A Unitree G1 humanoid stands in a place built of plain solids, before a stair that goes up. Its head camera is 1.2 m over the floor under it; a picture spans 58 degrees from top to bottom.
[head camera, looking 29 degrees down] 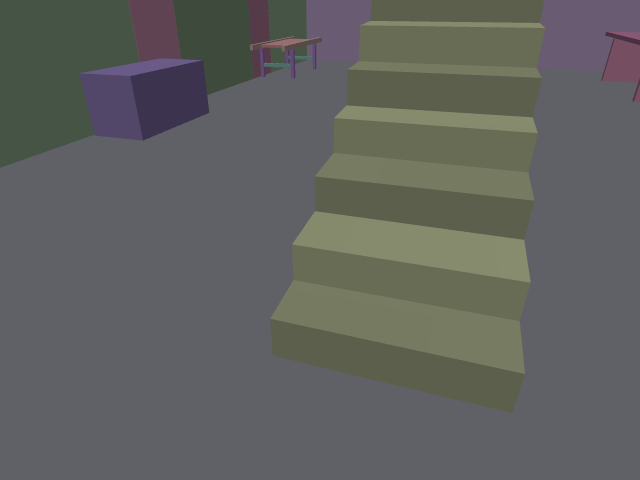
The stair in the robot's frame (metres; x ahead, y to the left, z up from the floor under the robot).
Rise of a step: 0.18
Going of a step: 0.24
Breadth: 0.86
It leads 18 degrees to the right of straight ahead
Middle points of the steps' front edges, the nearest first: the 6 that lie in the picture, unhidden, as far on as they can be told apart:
1.11 -0.23 0.18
1.34 -0.30 0.36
1.61 -0.39 0.54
1.88 -0.48 0.73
2.10 -0.54 0.91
2.32 -0.62 1.09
